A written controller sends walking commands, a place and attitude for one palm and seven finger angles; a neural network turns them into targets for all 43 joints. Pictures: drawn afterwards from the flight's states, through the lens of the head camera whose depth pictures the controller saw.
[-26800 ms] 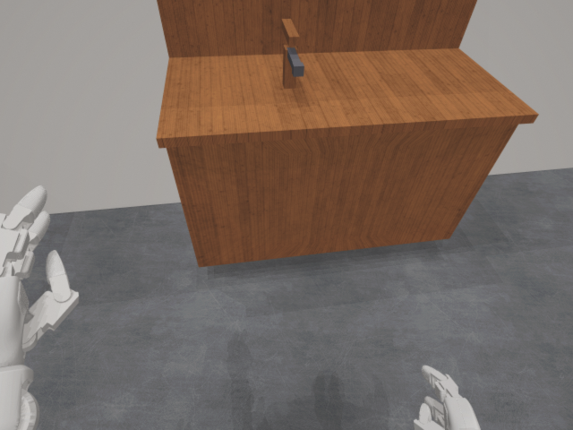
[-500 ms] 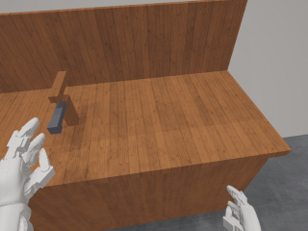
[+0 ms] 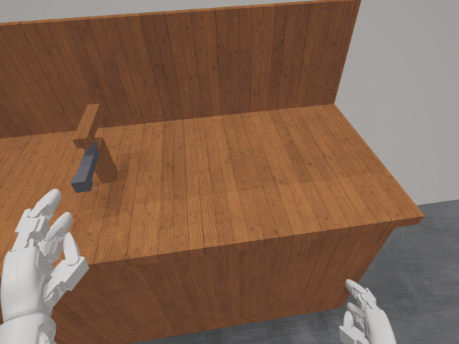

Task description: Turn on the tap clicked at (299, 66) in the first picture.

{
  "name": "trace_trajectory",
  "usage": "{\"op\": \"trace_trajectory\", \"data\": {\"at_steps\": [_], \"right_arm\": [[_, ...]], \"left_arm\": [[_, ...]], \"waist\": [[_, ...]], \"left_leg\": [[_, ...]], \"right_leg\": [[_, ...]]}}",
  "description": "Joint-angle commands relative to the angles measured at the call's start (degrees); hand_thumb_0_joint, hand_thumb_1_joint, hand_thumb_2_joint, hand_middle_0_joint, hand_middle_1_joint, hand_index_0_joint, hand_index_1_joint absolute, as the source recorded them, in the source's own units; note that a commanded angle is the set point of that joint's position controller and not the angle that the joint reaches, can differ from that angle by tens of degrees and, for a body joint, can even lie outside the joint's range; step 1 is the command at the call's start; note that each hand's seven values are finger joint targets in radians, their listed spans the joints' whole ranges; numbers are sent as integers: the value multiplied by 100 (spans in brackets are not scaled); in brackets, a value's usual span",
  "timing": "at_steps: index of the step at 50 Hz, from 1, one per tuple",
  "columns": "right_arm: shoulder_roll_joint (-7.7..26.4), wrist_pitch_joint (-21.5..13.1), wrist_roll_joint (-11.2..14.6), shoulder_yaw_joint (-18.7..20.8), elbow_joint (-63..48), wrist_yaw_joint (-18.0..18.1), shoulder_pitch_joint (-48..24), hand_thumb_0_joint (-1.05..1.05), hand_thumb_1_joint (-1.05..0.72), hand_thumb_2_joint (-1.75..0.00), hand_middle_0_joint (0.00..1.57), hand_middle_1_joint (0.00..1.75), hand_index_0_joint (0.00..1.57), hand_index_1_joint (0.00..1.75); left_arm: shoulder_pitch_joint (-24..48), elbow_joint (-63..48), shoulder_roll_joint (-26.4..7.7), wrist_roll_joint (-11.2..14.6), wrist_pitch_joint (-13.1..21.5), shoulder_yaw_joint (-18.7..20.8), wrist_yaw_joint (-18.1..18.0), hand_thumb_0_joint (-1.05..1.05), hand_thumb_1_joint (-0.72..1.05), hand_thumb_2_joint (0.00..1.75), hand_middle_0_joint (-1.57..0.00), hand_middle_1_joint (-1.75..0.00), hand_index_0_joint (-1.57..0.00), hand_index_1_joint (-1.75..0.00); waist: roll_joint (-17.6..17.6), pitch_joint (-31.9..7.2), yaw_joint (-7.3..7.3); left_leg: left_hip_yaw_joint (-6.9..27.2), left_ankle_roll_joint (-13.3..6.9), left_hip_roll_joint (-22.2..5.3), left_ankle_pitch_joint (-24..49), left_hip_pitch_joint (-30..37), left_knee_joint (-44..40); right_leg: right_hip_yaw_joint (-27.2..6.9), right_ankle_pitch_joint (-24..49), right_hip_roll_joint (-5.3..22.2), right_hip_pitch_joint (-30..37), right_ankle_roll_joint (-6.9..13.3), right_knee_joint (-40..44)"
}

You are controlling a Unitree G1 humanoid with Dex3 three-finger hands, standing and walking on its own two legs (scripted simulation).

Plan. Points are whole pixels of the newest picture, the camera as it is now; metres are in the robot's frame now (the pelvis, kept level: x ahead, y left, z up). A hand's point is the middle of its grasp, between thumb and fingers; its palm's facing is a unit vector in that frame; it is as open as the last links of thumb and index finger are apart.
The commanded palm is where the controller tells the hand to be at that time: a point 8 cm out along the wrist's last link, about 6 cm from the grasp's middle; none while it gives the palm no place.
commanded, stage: turn the palm inward beside the body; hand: left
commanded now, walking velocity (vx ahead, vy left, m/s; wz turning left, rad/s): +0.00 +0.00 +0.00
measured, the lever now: (82, 182) +0.37 +0.35 +0.08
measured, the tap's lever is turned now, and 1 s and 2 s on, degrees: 0 0 0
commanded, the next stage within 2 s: reach beside the lever's end, fingers flat in 0.40 s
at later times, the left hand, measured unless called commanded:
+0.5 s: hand (88, 250) +0.20 +0.23 +0.14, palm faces +0.45 -0.89 -0.12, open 7.4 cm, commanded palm +0.15 +0.27 +0.15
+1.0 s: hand (82, 235) +0.23 +0.26 +0.13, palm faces +0.48 -0.87 -0.12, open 7.5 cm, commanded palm +0.19 +0.31 +0.13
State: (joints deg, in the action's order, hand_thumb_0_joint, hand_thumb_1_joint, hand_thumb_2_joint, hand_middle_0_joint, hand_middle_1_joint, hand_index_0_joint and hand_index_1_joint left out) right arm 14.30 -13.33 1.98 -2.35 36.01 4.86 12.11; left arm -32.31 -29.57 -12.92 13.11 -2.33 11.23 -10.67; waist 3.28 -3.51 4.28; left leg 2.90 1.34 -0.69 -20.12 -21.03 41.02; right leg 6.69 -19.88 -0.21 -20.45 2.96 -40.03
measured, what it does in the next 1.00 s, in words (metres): stands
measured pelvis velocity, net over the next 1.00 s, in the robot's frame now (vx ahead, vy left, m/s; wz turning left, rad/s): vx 0.01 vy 0.01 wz -0.01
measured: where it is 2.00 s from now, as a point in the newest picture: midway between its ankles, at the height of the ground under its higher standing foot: outside the picture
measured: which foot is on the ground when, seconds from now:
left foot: down 0.00-1.00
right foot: down 0.00-1.00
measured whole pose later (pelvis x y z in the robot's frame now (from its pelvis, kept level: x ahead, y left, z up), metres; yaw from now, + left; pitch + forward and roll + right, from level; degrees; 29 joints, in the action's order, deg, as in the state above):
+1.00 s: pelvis +0.01 +0.01 +0.01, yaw -1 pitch +1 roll +0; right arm 13.6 -12.0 1.9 -2.5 37.5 5.5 11.4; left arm -22.7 -18.3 -13.1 13.7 -2.2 14.7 -9.4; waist 2.6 -2.8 4.1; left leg 1.9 0.7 -0.1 -19.5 -19.5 37.7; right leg 5.6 -19.3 0.3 -19.4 2.1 -37.2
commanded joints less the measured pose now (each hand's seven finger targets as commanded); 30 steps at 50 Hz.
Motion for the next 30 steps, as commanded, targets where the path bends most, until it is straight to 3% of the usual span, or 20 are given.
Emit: {"op": "trace_trajectory", "data": {"at_steps": [1,4,5,8,10,12,20,22,25,27,30], "right_arm": [[524,-375,37,221,-981,65,-922,0,-90,-90,20,30,20,30],[550,-387,21,251,-979,61,-878,0,-90,-90,20,30,20,30],[538,-386,31,241,-946,63,-892,0,-90,-90,20,30,20,30],[545,-385,17,246,-967,63,-813,0,-90,-90,20,30,20,30],[545,-382,15,249,-935,72,-809,0,-90,-90,20,30,20,30],[529,-385,27,245,-961,53,-778,0,-90,-90,20,30,20,30],[533,-382,7,259,-951,55,-732,0,-90,-90,20,30,20,30],[539,-367,17,263,-958,54,-691,0,-90,-90,20,30,20,30],[536,-362,23,258,-955,72,-728,0,-90,-90,20,30,20,30],[534,-333,27,242,-950,78,-717,0,-90,-90,20,30,20,30],[547,-300,19,252,-880,118,-767,0,-90,-90,20,30,20,30]], "left_arm": [[418,-1326,-732,-8,322,501,4,0,90,90,-20,-30,-20,-30],[355,-1315,-783,14,283,554,39,0,90,90,-20,-30,-20,-30],[345,-1332,-873,-30,269,655,24,0,90,90,-20,-30,-20,-30],[323,-1230,-712,32,288,579,61,0,90,90,-20,-30,-20,-30],[320,-1253,-858,21,296,721,71,0,90,90,-20,-30,-20,-30],[356,-1240,-679,29,302,555,96,0,90,90,-20,-30,-20,-30],[268,-1292,-793,2,390,704,118,0,90,90,-20,-30,-20,-30],[289,-1199,-658,25,394,589,142,0,90,90,-20,-30,-20,-30],[321,-1238,-783,24,379,701,142,0,90,90,-20,-30,-20,-30],[538,-1094,-622,0,356,515,147,0,90,90,-20,-30,-20,-30],[679,-890,-855,1,323,794,115,0,90,90,-20,-30,-20,-30]], "waist": [[-317,-115,-23],[-344,-247,-8],[-130,-184,31],[-512,-253,4],[-355,-282,32],[-260,-269,2],[-211,-398,45],[-373,-381,11],[-224,-343,44],[-271,-236,-31],[-207,-240,16]], "left_leg": [[-22,-313,138,293,-71,-608],[-58,-322,131,536,-25,-545],[-69,-315,138,563,10,-553],[-60,-325,136,730,-8,-562],[-77,-328,145,820,38,-534],[-85,-312,140,839,58,-555],[-85,-308,139,1227,183,-560],[-79,-300,127,1196,163,-586],[-70,-298,133,1205,200,-627],[-58,-287,129,1088,173,-664],[-42,-289,137,1053,181,-696]], "right_leg": [[-509,-217,204,51,-241,1175],[-549,119,214,144,-260,1153],[-528,163,197,140,-238,1156],[-487,486,179,207,-267,1065],[-506,625,180,251,-262,1078],[-474,671,187,218,-256,1040],[-420,1260,164,371,-228,935],[-385,1207,148,341,-237,920],[-394,1196,145,366,-220,958],[-363,1011,138,242,-227,961],[-395,946,122,278,-218,1021]]}}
